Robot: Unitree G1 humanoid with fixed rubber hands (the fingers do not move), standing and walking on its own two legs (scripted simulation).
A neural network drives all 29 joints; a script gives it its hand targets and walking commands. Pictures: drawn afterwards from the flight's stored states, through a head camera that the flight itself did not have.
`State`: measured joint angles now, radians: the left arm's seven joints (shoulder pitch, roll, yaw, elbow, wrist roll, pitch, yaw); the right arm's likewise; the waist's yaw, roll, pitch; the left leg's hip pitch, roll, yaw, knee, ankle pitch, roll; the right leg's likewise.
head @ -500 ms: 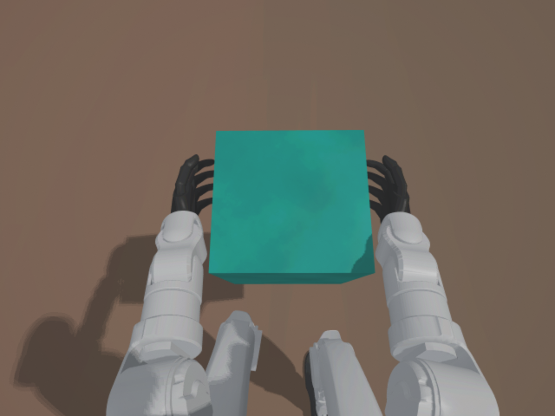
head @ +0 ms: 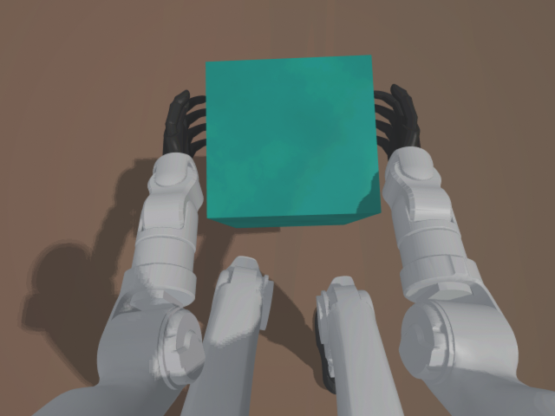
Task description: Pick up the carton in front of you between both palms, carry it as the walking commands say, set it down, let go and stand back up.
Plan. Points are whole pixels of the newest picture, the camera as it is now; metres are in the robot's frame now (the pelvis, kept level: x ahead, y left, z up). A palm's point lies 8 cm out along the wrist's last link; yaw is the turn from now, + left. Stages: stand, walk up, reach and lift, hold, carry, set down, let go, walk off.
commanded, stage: set down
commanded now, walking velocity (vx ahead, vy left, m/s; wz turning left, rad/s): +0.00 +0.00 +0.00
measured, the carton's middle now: (289, 160) +0.47 +0.05 -0.19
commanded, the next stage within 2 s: none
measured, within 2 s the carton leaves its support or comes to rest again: rests again in 1.70 s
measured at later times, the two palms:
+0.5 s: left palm (196, 164) +0.46 +0.22 -0.26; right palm (362, 153) +0.51 -0.08 -0.25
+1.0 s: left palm (201, 168) +0.46 +0.21 -0.29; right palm (361, 158) +0.51 -0.08 -0.28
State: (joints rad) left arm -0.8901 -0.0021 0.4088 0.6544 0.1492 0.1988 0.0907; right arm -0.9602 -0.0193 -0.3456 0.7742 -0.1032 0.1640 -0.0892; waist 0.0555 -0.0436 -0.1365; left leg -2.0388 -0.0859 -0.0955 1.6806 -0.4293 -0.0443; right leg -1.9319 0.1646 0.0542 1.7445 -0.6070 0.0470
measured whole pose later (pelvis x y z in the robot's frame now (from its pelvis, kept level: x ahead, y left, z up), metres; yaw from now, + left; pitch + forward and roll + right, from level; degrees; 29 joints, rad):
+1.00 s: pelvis -0.02 -0.01 -0.12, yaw -1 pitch +41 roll +1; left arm -1.19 0.16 0.46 0.90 0.09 0.17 0.05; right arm -1.36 -0.16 -0.18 1.08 -0.04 0.16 -0.16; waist 0.11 -0.05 0.19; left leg -2.31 -0.04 -0.06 2.07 -0.48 -0.07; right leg -2.24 0.21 0.03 2.16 -0.64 0.04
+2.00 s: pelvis -0.02 +0.00 -0.14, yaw +0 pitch +38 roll +1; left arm -1.23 0.35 0.23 1.02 -0.25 -0.02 0.08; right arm -1.33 -0.36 0.03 0.97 0.18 0.07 -0.11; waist 0.10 -0.01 0.31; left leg -2.32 0.01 0.01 2.12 -0.46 0.00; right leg -2.24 0.10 0.02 2.22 -0.64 0.03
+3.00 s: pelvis +0.02 +0.00 +0.12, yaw +0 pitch +44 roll -1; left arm -0.86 0.20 0.36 0.76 -0.03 0.11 -0.01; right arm -1.01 -0.24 -0.21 0.86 -0.03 0.15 -0.03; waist 0.11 -0.04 -0.12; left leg -1.66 -0.02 -0.03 1.20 -0.31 0.00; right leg -1.60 0.07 0.04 1.26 -0.44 0.01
